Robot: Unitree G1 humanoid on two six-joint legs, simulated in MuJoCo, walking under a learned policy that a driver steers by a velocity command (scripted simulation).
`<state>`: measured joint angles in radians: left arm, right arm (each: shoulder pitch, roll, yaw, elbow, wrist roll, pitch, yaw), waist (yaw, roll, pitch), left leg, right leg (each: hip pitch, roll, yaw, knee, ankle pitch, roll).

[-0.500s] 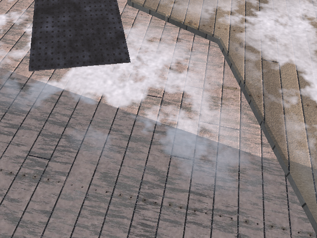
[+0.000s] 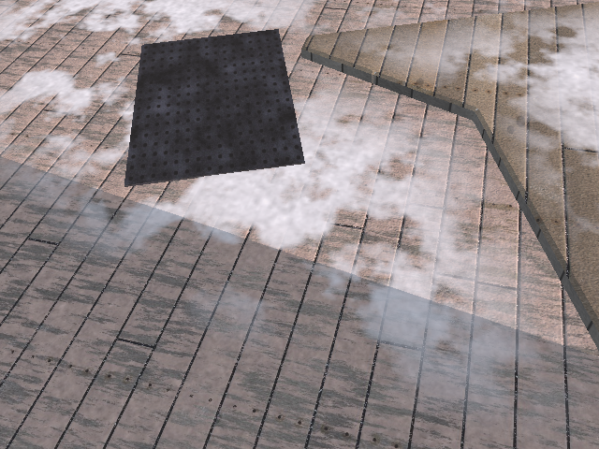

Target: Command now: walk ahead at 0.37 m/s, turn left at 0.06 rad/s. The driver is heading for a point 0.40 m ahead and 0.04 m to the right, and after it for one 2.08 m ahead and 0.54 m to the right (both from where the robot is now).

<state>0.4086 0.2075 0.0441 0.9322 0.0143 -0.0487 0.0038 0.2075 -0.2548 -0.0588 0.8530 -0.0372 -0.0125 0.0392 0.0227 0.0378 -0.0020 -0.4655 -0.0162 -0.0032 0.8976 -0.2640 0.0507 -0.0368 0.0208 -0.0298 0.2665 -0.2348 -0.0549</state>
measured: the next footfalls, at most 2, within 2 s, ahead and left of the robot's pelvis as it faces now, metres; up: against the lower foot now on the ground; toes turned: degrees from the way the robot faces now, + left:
left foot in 0.30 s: +0.29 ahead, +0.13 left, +0.00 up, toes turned +4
right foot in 0.86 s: +0.57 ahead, -0.05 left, +0.00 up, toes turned -20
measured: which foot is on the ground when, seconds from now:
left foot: up 0.00-0.28, down 0.30-0.84, up 0.86-1.00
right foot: down 0.00-0.32, up 0.34-0.84, down 0.86-1.00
